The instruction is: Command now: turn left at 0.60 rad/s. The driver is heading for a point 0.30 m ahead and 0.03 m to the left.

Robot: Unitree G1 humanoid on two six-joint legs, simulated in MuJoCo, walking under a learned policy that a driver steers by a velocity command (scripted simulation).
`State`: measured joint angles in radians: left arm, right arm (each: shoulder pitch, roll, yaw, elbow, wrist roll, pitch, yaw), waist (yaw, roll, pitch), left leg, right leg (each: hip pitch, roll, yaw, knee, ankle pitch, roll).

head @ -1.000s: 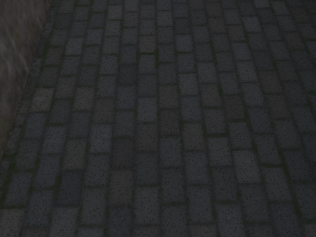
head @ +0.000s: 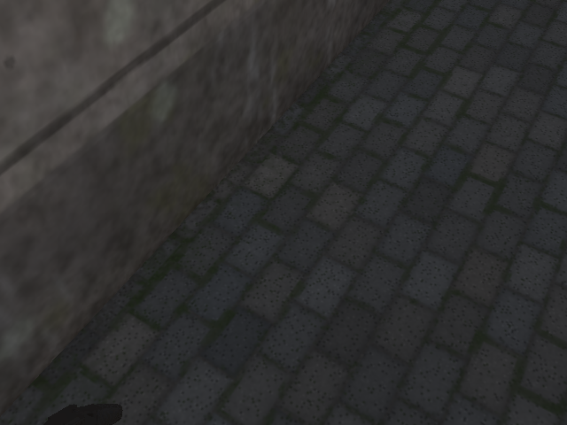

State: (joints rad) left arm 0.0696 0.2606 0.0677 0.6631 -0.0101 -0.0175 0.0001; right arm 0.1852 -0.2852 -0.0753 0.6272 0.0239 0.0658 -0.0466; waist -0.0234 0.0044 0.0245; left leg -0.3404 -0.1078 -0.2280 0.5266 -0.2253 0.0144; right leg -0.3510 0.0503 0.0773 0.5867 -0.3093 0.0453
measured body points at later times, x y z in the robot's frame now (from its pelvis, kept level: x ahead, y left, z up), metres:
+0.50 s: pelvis -0.02 +0.01 +0.00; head +0.01 +0.03 +0.44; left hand +0.06 +0.33 -0.10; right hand +0.22 -0.21 -0.08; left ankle -0.06 +0.12 -0.74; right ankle +0.01 -0.12 -0.74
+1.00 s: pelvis -0.03 +0.00 +0.00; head -0.01 +0.00 +0.45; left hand +0.01 +0.30 -0.10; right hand +0.20 -0.18 -0.11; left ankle -0.06 +0.12 -0.74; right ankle +0.01 -0.11 -0.74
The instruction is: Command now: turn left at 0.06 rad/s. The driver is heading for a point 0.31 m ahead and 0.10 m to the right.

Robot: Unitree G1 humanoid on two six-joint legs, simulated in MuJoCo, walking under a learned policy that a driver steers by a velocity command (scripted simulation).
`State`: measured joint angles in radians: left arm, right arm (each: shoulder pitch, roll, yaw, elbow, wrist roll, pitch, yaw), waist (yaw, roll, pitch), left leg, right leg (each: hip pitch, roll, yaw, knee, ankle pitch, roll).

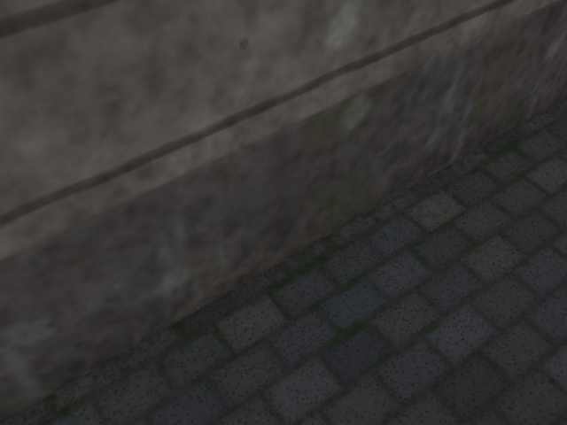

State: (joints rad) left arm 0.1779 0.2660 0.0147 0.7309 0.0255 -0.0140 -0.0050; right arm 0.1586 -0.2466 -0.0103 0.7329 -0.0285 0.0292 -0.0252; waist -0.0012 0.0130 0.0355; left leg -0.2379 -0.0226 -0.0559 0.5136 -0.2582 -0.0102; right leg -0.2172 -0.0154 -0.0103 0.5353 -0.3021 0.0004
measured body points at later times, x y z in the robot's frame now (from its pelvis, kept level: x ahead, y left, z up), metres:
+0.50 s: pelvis +0.02 -0.01 +0.00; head +0.02 -0.01 +0.45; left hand +0.13 +0.26 -0.11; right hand +0.12 -0.29 -0.11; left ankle +0.01 +0.12 -0.71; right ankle -0.01 -0.12 -0.73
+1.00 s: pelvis +0.19 +0.02 +0.01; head +0.23 +0.04 +0.45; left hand +0.44 +0.22 -0.07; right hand +0.15 -0.24 -0.11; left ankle +0.09 +0.14 -0.74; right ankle +0.34 -0.12 -0.70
